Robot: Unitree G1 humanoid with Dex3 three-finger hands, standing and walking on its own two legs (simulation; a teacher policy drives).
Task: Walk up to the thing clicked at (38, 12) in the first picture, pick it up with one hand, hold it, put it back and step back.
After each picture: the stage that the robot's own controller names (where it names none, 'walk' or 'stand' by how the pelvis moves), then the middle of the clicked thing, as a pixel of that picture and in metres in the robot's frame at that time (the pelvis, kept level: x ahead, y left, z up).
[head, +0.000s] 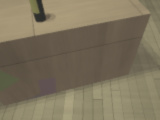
stand; (35, 0) +0.87 +0.28 +0.04
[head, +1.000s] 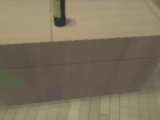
walk; (58, 3) +0.79 +0.14 +0.06
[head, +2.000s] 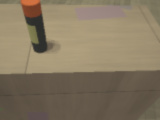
stand; (36, 27) +0.59 +0.22 +0.05
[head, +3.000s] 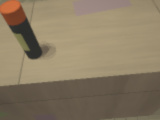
stand; (24, 34) +0.52 +0.24 +0.06
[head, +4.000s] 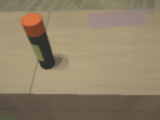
stand; (40, 45) +0.49 +0.20 +0.04
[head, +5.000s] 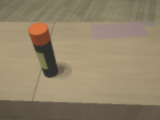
stand; (45, 53) +0.47 +0.19 +0.04
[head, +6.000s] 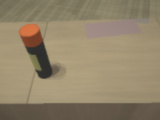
stand; (38, 54) +0.46 +0.21 +0.03
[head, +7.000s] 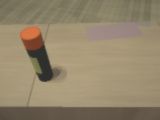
stand; (39, 57) +0.45 +0.21 +0.04
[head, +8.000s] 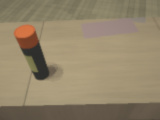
rise first; (34, 56) +0.46 +0.22 +0.04
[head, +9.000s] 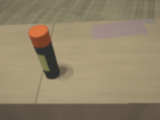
rise first; (46, 55) +0.46 +0.20 +0.04
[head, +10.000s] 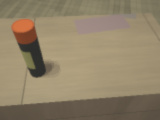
go down; (31, 52) +0.47 +0.19 +0.05
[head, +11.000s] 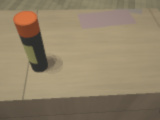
go down; (33, 46) +0.47 +0.18 +0.06
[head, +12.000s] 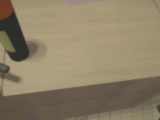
close in; (8, 30) +0.47 +0.20 +0.10
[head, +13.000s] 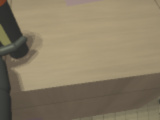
close; (4, 24) +0.50 +0.21 +0.11
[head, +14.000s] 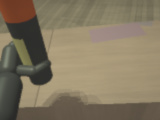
lift; (30, 43) +0.32 +0.15 +0.25
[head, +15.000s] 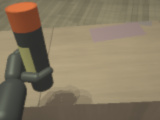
hold; (34, 52) +0.33 +0.16 +0.20
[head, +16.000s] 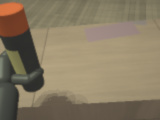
hold; (22, 53) +0.32 +0.18 +0.21
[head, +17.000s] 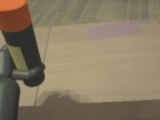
hold; (24, 48) +0.33 +0.17 +0.22
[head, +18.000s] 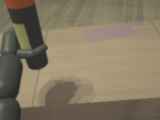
crouch; (28, 30) +0.39 +0.16 +0.24
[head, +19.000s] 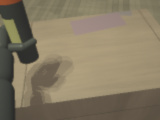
lower; (18, 26) +0.46 +0.18 +0.19
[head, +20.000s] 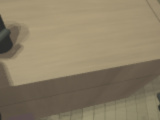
lower; out of the picture +0.52 +0.21 +0.11
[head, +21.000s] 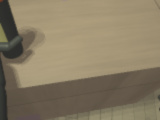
lower; (1, 22) +0.50 +0.20 +0.11
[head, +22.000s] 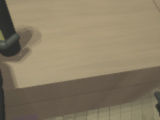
lower; out of the picture +0.50 +0.20 +0.11
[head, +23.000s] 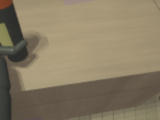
lower; (7, 26) +0.49 +0.19 +0.11
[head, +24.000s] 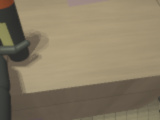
open; (8, 26) +0.49 +0.20 +0.11
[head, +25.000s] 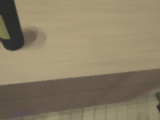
rise; (3, 14) +0.49 +0.19 +0.11
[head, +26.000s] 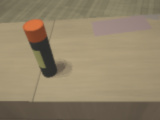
sink last; (42, 51) +0.46 +0.20 +0.07
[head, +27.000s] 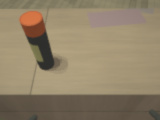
stand; (40, 44) +0.47 +0.19 +0.06
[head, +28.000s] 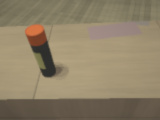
stand; (42, 53) +0.49 +0.21 +0.04
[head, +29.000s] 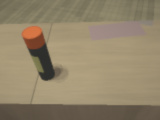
stand; (40, 56) +0.46 +0.21 +0.04
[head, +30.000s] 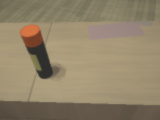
stand; (38, 54) +0.47 +0.22 +0.03
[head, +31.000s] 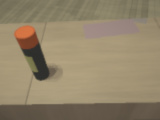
stand; (34, 56) +0.46 +0.22 +0.04
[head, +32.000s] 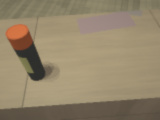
stand; (29, 56) +0.44 +0.22 +0.04
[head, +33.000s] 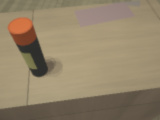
stand; (31, 51) +0.43 +0.20 +0.04
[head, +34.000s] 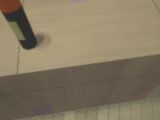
walk; (19, 22) +0.53 +0.27 +0.07
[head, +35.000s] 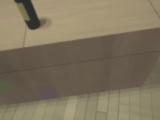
walk; (25, 5) +0.71 +0.30 +0.06
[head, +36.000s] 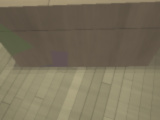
walk; out of the picture +0.95 +0.18 +0.06
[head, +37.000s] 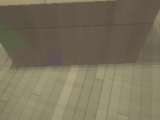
stand; out of the picture +1.06 +0.25 +0.06
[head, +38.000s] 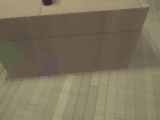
stand; out of the picture +1.07 +0.26 +0.04
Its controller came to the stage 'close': yes
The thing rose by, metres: 0.20
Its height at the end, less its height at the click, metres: +0.00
